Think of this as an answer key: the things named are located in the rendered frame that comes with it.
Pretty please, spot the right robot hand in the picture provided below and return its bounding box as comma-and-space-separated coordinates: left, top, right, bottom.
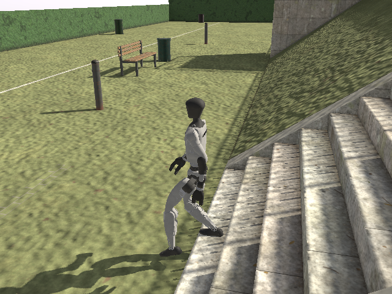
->
169, 157, 186, 175

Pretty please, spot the left robot forearm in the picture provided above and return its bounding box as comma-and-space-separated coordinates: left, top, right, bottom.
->
196, 157, 208, 191

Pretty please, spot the robot left foot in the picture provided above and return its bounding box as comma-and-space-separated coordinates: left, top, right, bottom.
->
159, 246, 182, 257

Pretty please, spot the left robot hand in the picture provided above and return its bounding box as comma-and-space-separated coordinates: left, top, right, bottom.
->
192, 189, 204, 206

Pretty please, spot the right robot thigh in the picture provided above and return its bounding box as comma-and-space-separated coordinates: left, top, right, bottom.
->
183, 171, 207, 211

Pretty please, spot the left robot upper arm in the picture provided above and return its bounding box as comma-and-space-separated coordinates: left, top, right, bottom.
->
186, 128, 208, 163

